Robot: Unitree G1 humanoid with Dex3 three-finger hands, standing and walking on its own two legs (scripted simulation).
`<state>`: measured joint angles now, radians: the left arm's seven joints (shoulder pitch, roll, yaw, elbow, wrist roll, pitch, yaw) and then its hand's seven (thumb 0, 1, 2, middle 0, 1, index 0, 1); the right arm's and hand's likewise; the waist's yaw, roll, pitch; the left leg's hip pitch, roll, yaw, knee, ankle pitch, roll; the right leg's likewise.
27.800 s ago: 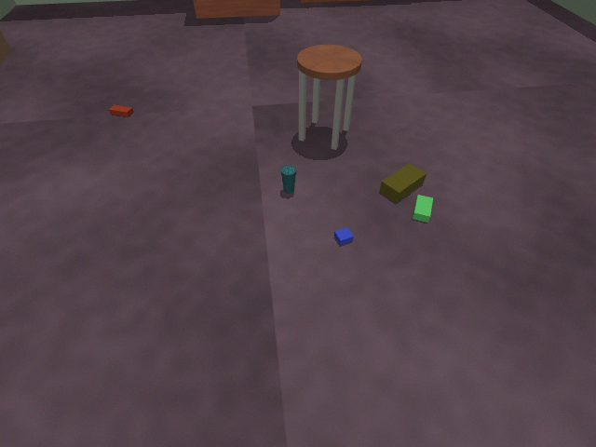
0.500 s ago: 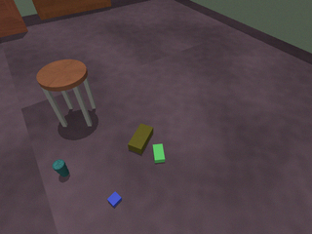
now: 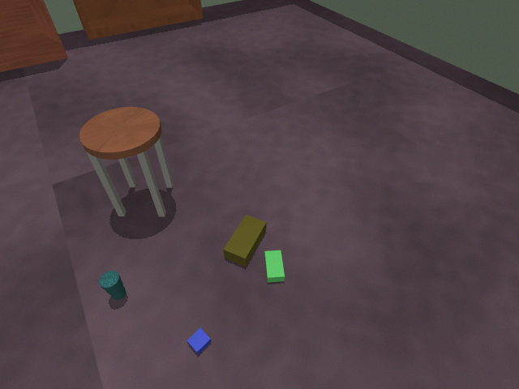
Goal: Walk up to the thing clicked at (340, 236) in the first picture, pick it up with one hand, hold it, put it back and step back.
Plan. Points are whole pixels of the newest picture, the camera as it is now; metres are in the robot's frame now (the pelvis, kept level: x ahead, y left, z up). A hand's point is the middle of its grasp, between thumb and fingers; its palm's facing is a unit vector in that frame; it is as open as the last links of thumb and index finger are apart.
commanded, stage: walk up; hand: left
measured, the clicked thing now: (199, 341) +0.46 +0.23 -0.76
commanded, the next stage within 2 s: none
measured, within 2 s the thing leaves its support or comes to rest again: neither
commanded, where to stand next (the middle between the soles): +0.07 -0.01 m, yaw +0 degrees
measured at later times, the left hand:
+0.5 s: hand out of the picture +0.09 +0.26 -0.15, palm faces -0.01 -0.93 -0.37, open 7.4 cm
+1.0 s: hand out of the picture +0.00 +0.29 -0.17, palm faces -0.07 -0.94 -0.32, open 7.4 cm
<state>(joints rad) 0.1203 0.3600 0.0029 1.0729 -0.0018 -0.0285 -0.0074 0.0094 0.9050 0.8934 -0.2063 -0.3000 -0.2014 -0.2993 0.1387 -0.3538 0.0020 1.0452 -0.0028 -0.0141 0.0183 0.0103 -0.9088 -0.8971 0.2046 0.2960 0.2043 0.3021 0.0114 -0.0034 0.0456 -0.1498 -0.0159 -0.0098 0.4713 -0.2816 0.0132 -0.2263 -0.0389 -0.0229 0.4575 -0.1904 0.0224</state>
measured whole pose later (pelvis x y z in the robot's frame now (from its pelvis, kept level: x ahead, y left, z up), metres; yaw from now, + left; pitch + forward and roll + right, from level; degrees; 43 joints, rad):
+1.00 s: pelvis -0.08 +0.02 -0.01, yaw -1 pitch -3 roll +0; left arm 0.17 0.43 0.08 0.99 0.04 0.07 -0.05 0.01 0.91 0.89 -0.21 -0.30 -0.20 -0.30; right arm 0.30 -0.34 -0.06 1.03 -0.04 -0.04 0.00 0.01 -0.90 -0.90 0.21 0.30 0.21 0.30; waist -0.03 -0.09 0.09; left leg -0.15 0.01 0.02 0.52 -0.33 0.01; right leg -0.47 0.03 0.15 0.95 -0.34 0.00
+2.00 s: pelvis -0.06 +0.00 -0.02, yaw -6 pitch -3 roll -2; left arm 0.29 0.41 0.08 0.94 0.05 0.02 -0.03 0.01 0.91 0.89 -0.21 -0.30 -0.20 -0.30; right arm 0.23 -0.42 -0.05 0.83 -0.04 -0.01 0.01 0.01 -0.90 -0.90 0.21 0.30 0.21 0.30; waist 0.00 -0.01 0.09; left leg -0.40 0.08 0.01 0.73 -0.31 0.02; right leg -0.20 0.03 -0.01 0.67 -0.43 -0.03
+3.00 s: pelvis -0.04 -0.02 +0.00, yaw -5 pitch -3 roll +0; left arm 0.12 0.36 0.01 1.12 0.01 -0.01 -0.02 0.01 0.91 0.89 -0.21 -0.30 -0.20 -0.30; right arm 0.14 -0.36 -0.01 1.14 -0.01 -0.01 0.01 0.01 -0.91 -0.90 0.20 0.30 0.20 0.30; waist -0.03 -0.01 0.06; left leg -0.23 0.03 -0.02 0.40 -0.12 -0.02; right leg -0.10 -0.01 0.01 0.41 -0.25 0.02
